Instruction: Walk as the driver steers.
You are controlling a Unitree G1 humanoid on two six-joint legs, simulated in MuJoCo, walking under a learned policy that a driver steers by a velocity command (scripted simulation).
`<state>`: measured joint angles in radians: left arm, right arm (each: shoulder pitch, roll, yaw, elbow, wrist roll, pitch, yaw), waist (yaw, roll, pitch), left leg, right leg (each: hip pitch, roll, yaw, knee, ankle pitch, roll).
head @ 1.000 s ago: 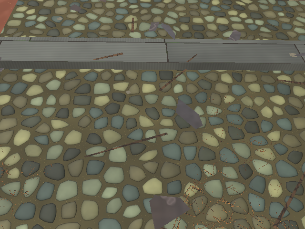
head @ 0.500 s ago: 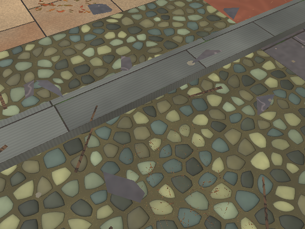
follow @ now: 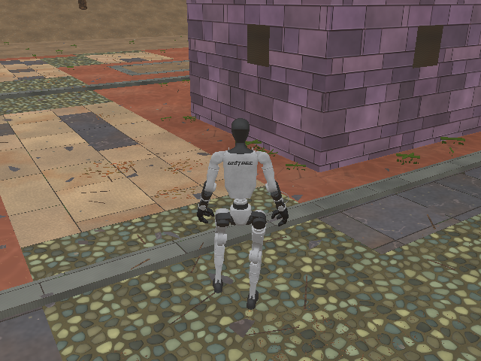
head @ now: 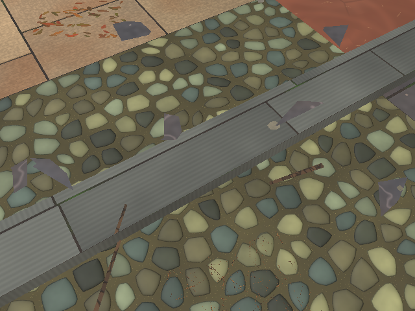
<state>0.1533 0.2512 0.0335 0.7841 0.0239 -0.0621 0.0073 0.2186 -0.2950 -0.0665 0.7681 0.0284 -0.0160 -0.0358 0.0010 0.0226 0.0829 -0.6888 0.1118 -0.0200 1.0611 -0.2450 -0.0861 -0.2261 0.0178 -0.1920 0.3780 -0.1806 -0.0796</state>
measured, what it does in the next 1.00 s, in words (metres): walks ahead, turning left: left foot, then right foot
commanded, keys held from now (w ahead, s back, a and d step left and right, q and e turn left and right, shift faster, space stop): q+shift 0.82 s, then shift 0.08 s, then e+shift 0.06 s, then w+e+shift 0.04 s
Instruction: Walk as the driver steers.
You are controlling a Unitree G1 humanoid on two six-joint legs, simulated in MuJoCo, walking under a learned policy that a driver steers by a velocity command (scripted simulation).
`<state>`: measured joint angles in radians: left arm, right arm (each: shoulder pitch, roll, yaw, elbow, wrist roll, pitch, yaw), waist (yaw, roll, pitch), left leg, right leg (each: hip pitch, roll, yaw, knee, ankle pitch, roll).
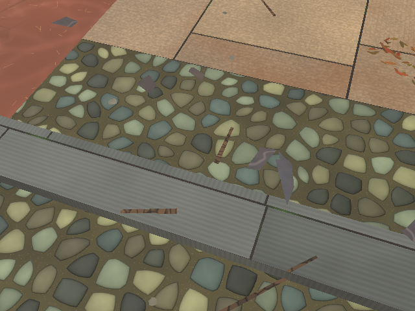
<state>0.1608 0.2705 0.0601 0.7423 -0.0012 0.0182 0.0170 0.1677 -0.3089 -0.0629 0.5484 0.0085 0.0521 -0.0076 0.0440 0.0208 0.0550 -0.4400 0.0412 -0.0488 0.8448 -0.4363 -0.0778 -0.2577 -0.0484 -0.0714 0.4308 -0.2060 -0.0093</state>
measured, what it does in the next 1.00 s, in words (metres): walks ahead, turning right: left foot, then right foot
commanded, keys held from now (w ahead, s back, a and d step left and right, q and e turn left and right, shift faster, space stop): w+e+shift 0.76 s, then w+q+shift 0.24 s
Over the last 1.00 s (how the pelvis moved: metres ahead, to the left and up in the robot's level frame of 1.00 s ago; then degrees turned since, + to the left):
0.17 0.02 0.00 51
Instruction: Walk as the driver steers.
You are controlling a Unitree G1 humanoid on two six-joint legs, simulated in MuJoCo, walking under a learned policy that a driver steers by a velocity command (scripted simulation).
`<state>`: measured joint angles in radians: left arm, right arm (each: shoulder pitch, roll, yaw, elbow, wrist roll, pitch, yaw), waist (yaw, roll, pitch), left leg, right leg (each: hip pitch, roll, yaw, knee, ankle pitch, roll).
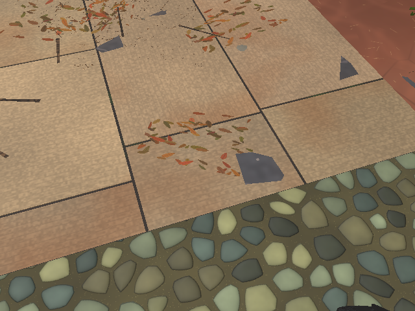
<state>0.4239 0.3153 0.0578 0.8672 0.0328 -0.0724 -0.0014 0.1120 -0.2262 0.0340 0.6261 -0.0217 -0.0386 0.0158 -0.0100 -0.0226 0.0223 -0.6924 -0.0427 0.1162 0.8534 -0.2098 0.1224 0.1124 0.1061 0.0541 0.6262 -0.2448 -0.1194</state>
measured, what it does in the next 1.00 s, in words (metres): climbs, turning left: right foot, then left foot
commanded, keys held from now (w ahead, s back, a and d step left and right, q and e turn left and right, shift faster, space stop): w+q+shift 0.52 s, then q+shift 0.28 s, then e+shift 0.20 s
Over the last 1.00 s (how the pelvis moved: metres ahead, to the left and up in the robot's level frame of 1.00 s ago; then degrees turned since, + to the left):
0.60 -0.25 -0.01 -36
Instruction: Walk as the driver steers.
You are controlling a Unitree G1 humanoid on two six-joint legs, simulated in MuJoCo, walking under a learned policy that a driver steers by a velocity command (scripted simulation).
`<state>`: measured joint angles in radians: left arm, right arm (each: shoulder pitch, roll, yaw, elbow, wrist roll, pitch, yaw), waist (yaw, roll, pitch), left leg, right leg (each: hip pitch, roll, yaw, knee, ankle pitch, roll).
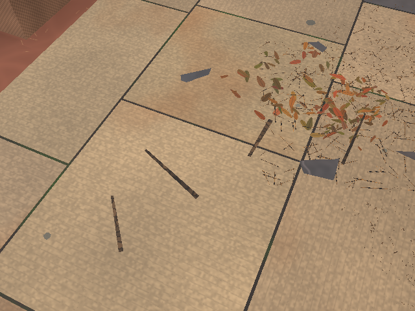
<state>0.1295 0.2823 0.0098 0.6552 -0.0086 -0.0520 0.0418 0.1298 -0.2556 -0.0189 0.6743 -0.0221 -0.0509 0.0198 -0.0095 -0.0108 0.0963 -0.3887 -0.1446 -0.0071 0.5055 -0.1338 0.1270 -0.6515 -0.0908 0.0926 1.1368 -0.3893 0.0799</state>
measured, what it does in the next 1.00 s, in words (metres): walks ahead, turning right: right foot, then left foot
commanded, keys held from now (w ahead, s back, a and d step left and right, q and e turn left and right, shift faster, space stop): e+shift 0.66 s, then shift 0.06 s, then q+shift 0.28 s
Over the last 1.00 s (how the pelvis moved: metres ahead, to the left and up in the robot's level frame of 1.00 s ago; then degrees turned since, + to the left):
0.82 0.16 0.05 43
